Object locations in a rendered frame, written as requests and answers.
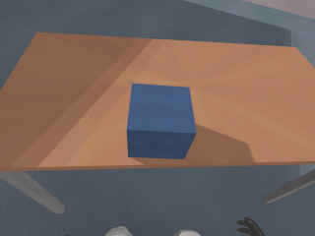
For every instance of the table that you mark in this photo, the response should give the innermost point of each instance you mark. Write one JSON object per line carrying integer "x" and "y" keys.
{"x": 66, "y": 104}

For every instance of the right robot hand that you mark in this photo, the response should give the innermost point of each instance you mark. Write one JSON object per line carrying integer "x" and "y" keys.
{"x": 254, "y": 228}

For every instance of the carton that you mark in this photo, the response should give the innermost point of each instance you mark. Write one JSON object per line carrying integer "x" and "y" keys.
{"x": 161, "y": 122}

